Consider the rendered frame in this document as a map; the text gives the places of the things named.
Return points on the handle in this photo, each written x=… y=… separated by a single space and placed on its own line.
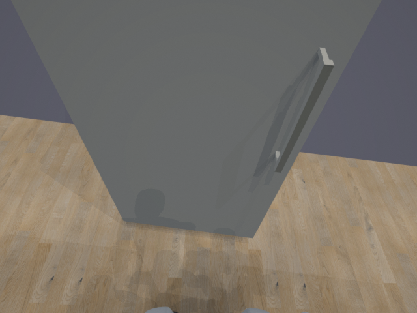
x=315 y=89

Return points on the fridge door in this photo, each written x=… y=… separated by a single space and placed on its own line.
x=182 y=104

